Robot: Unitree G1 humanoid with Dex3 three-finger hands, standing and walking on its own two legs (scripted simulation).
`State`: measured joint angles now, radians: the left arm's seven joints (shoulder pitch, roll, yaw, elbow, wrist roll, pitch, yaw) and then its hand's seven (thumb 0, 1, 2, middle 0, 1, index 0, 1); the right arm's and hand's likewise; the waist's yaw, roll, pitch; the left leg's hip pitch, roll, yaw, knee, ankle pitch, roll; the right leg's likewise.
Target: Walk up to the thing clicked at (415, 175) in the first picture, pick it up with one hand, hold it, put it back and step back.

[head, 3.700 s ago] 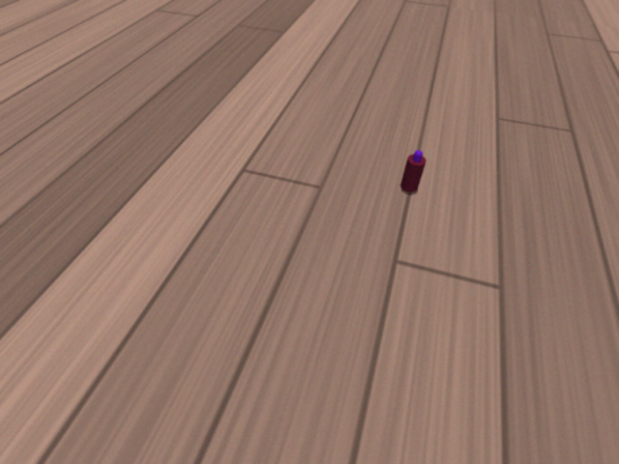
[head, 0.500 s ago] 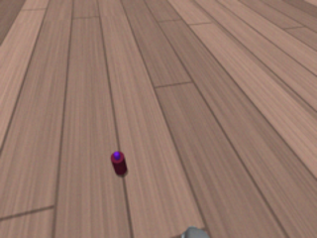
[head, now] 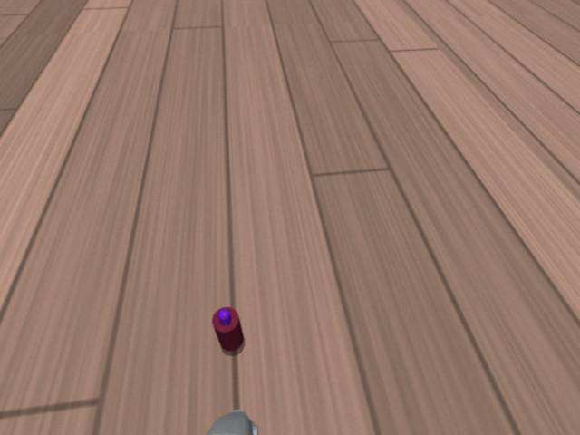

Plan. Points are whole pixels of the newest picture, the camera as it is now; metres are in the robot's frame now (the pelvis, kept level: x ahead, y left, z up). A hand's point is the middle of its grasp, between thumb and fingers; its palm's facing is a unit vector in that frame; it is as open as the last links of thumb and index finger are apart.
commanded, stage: walk up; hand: left
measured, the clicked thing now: (227, 326) +0.54 +0.23 -0.66
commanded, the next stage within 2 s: stand in 1.62 s
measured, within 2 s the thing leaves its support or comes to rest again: neither
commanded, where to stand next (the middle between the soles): +0.19 +0.01 m, yaw +0 degrees
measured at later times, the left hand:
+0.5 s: hand out of the picture +0.14 +0.30 -0.16, palm faces -0.03 -0.92 -0.39, open 7.4 cm
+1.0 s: hand (142, 394) +0.20 +0.26 -0.15, palm faces -0.06 -0.95 -0.29, open 7.4 cm
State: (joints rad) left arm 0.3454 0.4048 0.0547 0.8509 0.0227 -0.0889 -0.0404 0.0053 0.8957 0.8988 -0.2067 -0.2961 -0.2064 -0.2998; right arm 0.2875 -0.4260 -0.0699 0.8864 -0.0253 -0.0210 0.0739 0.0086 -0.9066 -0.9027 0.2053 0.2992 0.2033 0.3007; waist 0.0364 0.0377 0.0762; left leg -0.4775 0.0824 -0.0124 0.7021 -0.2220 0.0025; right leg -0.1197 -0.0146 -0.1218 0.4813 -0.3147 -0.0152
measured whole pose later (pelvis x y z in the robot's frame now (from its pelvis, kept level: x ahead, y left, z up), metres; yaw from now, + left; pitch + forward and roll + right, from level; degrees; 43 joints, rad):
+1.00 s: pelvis +0.09 +0.02 +0.01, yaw -2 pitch -3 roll +0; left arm 0.06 0.35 0.00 1.11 0.00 -0.01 -0.02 0.00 0.90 0.90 -0.20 -0.30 -0.20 -0.30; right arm 0.13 -0.37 0.00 1.15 -0.02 -0.02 0.01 0.01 -0.90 -0.90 0.21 0.30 0.21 0.30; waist -0.01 -0.03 0.06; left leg -0.18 0.03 0.08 0.40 -0.17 0.01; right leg -0.20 -0.02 -0.02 0.38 -0.14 0.00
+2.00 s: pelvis +0.12 +0.02 +0.02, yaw -1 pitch -2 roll +0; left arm 0.09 0.35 0.00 1.15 0.01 -0.02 -0.01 0.00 0.90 0.90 -0.20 -0.30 -0.20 -0.30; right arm 0.11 -0.34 -0.01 1.17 -0.02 -0.01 0.01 0.01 -0.91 -0.90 0.21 0.30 0.20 0.30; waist -0.01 0.00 0.03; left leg -0.11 0.02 0.06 0.31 -0.16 0.00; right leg -0.13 -0.02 -0.03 0.31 -0.14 0.00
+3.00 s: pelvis +0.14 +0.01 +0.02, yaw +0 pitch -2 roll +0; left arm 0.11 0.35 0.00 1.14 0.01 -0.02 -0.01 0.00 0.90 0.90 -0.20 -0.30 -0.20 -0.30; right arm 0.10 -0.35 0.00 1.15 -0.02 -0.01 0.00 0.01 -0.90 -0.90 0.21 0.30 0.21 0.30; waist 0.00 0.00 0.04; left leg -0.08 0.03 0.05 0.30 -0.18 -0.01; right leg -0.10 -0.01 -0.05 0.30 -0.17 -0.01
